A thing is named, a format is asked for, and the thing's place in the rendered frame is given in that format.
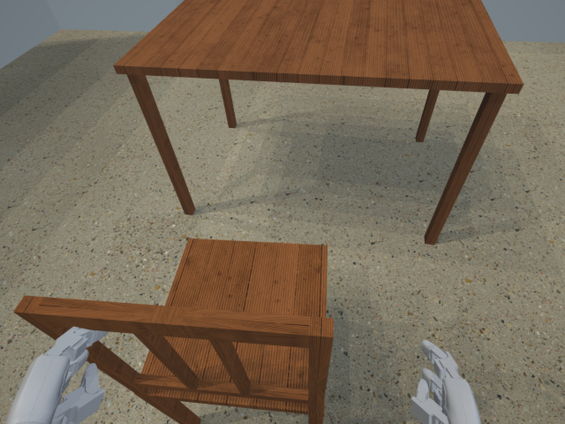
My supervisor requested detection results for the robot left hand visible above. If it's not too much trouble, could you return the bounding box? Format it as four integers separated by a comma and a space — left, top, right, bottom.
5, 326, 109, 424

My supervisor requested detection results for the robot right hand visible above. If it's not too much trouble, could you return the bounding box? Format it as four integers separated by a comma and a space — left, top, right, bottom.
411, 340, 481, 424

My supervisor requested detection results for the chair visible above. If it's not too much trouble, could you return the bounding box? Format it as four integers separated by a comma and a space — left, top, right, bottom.
13, 238, 334, 424

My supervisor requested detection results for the table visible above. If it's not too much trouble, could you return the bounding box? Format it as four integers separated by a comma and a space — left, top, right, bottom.
113, 0, 524, 245

